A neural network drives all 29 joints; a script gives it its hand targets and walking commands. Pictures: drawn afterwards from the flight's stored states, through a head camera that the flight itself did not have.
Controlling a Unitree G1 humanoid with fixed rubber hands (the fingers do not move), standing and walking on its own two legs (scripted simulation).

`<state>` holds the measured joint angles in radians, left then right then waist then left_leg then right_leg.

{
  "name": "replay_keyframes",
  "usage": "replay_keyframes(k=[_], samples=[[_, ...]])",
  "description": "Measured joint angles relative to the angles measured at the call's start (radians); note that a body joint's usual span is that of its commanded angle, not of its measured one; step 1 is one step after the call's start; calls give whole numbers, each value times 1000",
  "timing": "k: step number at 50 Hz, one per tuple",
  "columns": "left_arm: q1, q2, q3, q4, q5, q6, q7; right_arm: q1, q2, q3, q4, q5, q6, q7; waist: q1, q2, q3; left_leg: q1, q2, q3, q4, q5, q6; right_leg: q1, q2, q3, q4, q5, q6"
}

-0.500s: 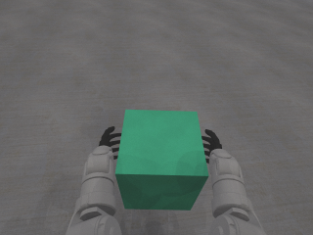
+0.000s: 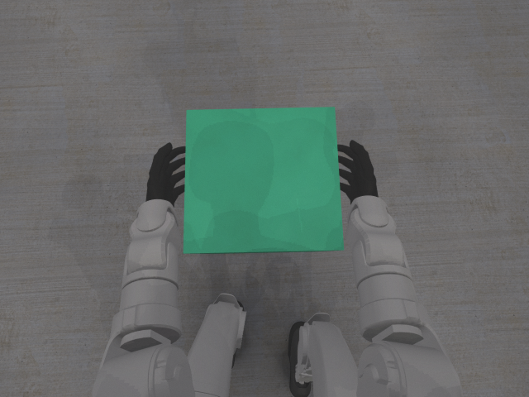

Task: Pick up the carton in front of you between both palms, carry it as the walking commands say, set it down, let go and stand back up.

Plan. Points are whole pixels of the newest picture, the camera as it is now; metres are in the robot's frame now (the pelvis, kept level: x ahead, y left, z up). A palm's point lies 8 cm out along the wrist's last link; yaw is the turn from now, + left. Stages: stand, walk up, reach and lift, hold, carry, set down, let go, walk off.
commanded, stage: set down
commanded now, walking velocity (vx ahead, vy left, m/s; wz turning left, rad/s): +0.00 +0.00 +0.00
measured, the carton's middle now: (262, 194) +0.42 +0.06 -0.14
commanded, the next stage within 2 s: none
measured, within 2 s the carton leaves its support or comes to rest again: rests again in 1.84 s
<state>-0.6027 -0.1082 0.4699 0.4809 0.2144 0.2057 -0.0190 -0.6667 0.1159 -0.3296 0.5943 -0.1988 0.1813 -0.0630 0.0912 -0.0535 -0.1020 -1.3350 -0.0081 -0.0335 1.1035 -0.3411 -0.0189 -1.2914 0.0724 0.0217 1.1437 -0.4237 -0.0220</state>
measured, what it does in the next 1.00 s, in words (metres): lowers itself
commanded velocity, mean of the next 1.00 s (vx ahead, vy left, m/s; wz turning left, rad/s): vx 0.00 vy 0.00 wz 0.00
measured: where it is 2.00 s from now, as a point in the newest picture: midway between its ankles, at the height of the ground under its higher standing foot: (262, 361)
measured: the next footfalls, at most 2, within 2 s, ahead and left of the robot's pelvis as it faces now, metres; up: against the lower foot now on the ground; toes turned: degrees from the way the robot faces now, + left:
none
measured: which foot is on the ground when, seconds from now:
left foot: down 0.00-1.00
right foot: down 0.00-1.00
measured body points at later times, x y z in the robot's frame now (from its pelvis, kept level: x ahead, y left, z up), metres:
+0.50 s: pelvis -0.03 +0.01 -0.13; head +0.25 +0.03 +0.22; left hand +0.42 +0.24 -0.22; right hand +0.49 -0.06 -0.22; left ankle +0.08 +0.13 -0.63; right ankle +0.04 -0.10 -0.63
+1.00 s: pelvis -0.05 +0.00 -0.22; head +0.32 +0.02 +0.04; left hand +0.44 +0.26 -0.37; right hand +0.54 -0.03 -0.37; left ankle +0.08 +0.13 -0.63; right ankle +0.04 -0.10 -0.63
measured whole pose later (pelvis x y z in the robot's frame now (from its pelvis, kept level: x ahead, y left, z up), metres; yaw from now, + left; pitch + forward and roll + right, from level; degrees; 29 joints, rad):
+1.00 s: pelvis -0.05 +0.00 -0.22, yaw +0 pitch +46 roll +2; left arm -1.24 0.03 0.63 0.60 0.18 0.34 0.06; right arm -1.50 -0.20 -0.18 0.98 -0.14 0.31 -0.09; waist 0.17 -0.07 0.16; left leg -2.21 0.00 -0.01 1.88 -0.48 -0.04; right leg -2.18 0.10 0.01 1.96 -0.58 -0.02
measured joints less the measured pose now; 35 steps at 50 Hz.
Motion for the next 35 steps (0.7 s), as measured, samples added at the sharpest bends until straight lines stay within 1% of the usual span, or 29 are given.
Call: replay_keyframes(k=[6, 12, 24, 35], samples=[[-88, 5, 52, 38, 33, 52, -4, -95, -11, -47, 53, -35, 47, 7, 7, -7, -53, -144, -3, 2, 108, -30, 1, -143, 1, -2, 110, -33, 1], [-169, 14, 83, 55, 49, 75, 3, -192, -42, -61, 105, -47, 62, 11, 14, -14, -68, -295, -5, 8, 220, -52, 2, -295, 2, -2, 226, -58, 5], [-319, 47, 97, 62, 8, 110, 51, -403, -134, -27, 188, -11, 98, 9, 32, -21, -19, -564, -2, 17, 458, -93, 2, -566, 13, -3, 468, -102, 13], [-467, 81, 142, 97, 11, 136, 63, -606, -210, 8, 292, -7, 127, 2, 52, -25, 80, -714, 1, 22, 607, -108, -5, -722, 21, -5, 628, -122, 12]])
